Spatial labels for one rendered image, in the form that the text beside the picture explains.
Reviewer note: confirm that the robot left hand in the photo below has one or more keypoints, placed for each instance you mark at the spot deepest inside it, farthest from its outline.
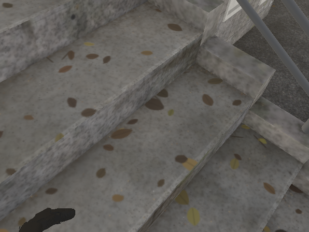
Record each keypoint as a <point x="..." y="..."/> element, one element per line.
<point x="46" y="218"/>

